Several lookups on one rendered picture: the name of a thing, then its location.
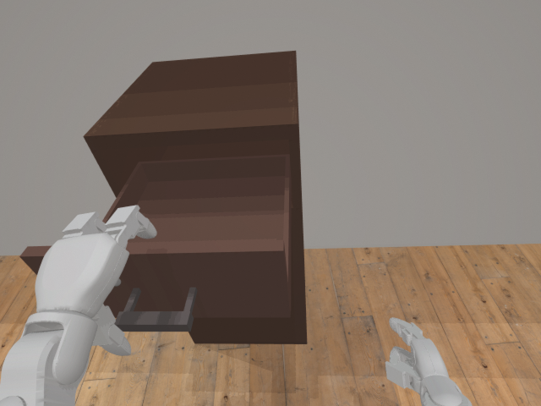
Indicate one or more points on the handle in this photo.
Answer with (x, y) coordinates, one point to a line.
(156, 321)

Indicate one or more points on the robot right forearm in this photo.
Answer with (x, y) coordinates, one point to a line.
(441, 391)

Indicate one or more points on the drawer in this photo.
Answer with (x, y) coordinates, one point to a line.
(224, 226)

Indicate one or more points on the robot left forearm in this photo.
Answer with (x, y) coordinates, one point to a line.
(45, 367)

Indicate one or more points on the robot right hand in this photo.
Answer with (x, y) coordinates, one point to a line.
(409, 369)

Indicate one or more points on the robot left hand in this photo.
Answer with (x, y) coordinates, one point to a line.
(79, 271)

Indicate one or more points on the cabinet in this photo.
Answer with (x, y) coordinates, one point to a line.
(243, 105)

